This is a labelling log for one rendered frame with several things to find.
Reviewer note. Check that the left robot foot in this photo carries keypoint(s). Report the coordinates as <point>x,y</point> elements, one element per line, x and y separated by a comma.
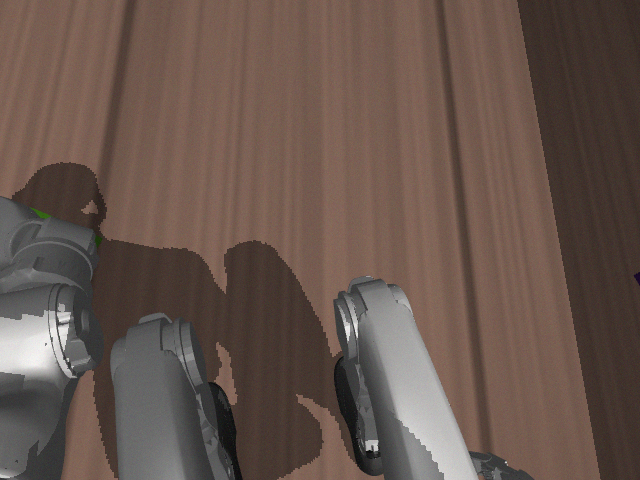
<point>226,429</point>

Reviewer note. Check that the left robot arm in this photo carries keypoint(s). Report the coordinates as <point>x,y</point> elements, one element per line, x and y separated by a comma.
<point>49,338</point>

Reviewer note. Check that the right robot foot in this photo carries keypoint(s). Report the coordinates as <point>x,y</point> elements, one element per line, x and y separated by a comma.
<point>368,461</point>

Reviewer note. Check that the left robot hand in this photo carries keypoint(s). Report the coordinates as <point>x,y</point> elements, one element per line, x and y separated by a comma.
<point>11,214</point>

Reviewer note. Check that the right robot hand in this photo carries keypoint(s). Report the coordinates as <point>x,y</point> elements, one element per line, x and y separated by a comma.
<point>493,467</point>

